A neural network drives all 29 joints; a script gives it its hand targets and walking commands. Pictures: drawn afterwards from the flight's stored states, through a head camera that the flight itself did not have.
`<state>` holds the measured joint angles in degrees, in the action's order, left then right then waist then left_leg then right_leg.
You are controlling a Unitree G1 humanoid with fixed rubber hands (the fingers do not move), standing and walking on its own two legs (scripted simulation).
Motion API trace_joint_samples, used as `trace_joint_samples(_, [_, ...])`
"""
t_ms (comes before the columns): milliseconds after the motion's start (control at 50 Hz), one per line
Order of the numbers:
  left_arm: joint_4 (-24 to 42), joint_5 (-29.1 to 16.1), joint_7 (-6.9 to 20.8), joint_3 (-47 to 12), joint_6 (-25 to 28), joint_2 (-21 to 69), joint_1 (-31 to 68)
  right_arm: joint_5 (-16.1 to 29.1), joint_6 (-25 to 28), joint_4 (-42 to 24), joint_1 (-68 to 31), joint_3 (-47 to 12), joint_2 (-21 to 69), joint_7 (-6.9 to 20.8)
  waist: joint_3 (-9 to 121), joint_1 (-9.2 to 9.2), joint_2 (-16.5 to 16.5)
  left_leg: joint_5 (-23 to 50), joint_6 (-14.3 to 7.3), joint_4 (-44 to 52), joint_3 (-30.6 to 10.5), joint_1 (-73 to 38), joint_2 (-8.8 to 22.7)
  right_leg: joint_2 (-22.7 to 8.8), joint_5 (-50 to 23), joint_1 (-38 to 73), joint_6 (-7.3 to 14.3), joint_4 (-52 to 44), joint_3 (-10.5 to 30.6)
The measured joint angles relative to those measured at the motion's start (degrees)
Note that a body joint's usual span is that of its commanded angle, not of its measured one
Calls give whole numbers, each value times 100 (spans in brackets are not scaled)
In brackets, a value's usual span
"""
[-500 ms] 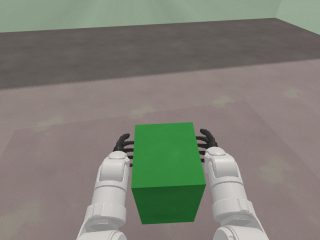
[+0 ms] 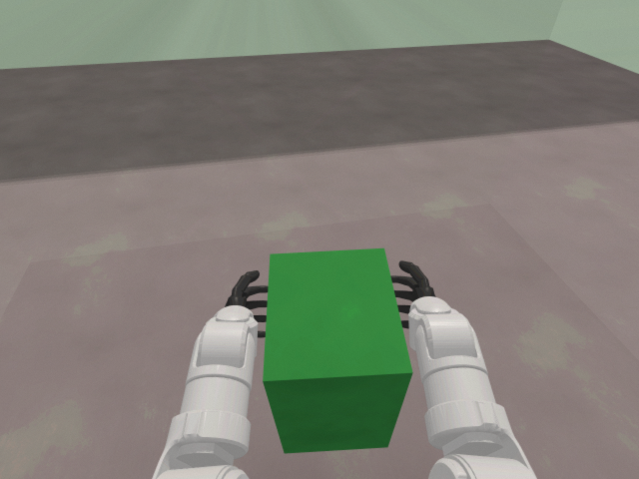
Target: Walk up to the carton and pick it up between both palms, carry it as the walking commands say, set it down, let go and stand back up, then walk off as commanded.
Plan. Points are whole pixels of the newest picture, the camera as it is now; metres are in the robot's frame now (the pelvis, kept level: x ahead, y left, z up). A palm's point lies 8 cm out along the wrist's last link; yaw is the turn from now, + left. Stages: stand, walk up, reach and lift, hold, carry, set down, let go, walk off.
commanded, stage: hold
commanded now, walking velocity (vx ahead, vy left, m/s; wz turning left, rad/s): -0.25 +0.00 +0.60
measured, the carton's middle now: (331, 355) +0.29 +0.00 -0.01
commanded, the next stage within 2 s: carry in 0.02 s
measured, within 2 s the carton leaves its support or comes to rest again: neither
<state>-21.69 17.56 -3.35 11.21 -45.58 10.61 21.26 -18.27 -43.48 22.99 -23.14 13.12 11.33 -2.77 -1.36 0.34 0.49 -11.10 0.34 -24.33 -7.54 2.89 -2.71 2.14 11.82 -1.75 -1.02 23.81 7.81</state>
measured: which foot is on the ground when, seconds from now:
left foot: down 0.00-0.20, up 0.22-0.36, down 0.38-0.76, up 0.78-1.00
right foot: down 0.00-0.38, up 0.40-0.72, down 0.74-1.00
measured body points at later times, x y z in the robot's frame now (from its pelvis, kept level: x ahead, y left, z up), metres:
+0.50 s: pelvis -0.07 +0.00 -0.02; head -0.04 +0.02 +0.43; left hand +0.19 +0.19 +0.05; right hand +0.26 -0.05 +0.06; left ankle -0.03 +0.10 -0.74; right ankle -0.03 -0.13 -0.68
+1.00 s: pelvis -0.20 -0.08 +0.00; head -0.21 -0.11 +0.45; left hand -0.02 +0.15 +0.10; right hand +0.10 -0.07 +0.09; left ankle -0.29 +0.04 -0.67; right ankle -0.12 -0.14 -0.74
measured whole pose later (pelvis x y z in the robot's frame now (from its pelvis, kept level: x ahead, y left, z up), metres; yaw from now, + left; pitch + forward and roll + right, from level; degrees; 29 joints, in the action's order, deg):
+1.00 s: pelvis -0.20 -0.08 +0.00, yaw +29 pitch +2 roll +4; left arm 21.6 1.1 -13.3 -1.4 -67.3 7.5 6.6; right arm -0.8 -67.0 -21.8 -8.1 -1.6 7.6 -14.0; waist 5.0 2.2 0.6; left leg -25.1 3.4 -60.0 4.7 28.1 1.4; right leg -8.6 13.0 -20.7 2.2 32.2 -12.0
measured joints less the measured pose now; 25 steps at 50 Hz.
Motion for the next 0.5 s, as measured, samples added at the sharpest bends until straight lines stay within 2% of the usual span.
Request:
trace_joint_samples(80, [8,-59,-126,-23,4,24,82,10,-51,-154,-6,-23,-2,-44,468,-40,33,-112,18,-424,22,836,-37,-155,188,-894,26,541,-305])
trace_joint_samples(140, [422,-280,-258,-107,-38,25,81,147,-89,-563,-18,-59,5,-86,535,-49,22,-194,62,-805,-57,1423,-62,-198,295,-1458,-22,937,-488])
trace_joint_samples(200, [1034,-527,-391,-298,-154,2,17,423,-233,-1213,52,-177,-23,-165,437,-37,-169,-212,83,-1274,-166,1961,0,-125,307,-1809,57,1117,-705])
trace_joint_samples(240, [1478,-644,-481,-457,-306,-11,-33,646,-378,-1705,171,-317,-67,-269,351,-18,-162,-986,12,-2102,88,2396,-9,-201,318,-2001,97,1234,-831])
trace_joint_samples(280, [1955,-775,-546,-604,-522,-45,-143,886,-583,-2176,296,-468,-112,-397,267,31,-51,-1522,-43,-2722,532,2650,15,-384,295,-2128,80,1267,-924])
trace_joint_samples(340, [2729,-1023,-666,-795,-917,-112,-366,1199,-963,-2908,515,-717,-180,-582,225,119,124,-1291,-93,-2271,1028,2476,92,-675,242,-2324,-17,1311,-1051])
trace_joint_samples(380, [3177,-1159,-756,-898,-1187,-150,-494,1351,-1218,-3347,660,-860,-219,-684,286,167,146,-584,-144,-1315,1098,2100,168,-789,300,-2524,-89,1512,-1166])
trace_joint_samples(400, [3346,-1220,-791,-925,-1295,-166,-542,1401,-1311,-3503,725,-929,-231,-738,298,184,209,-277,-204,-1244,1093,2172,111,-864,468,-2663,-122,1729,-1169])
trace_joint_samples(440, [3647,-1362,-870,-978,-1512,-205,-723,1503,-1520,-3738,860,-1053,-263,-808,257,108,163,-337,-302,-1415,988,2377,105,-720,1399,-2979,-213,2563,-1058])
trace_joint_samples(460, [3769,-1431,-933,-1027,-1610,-225,-827,1541,-1625,-3834,937,-1121,-279,-847,230,47,114,-362,-320,-1406,927,2419,132,-612,1634,-3123,-240,3047,-1019])
trace_joint_samples(500, [3967,-1543,-1030,-1117,-1777,-257,-989,1588,-1787,-4010,1086,-1196,-308,-875,200,-70,40,-255,-316,-1262,802,2459,164,-467,1642,-3297,-256,3749,-1029])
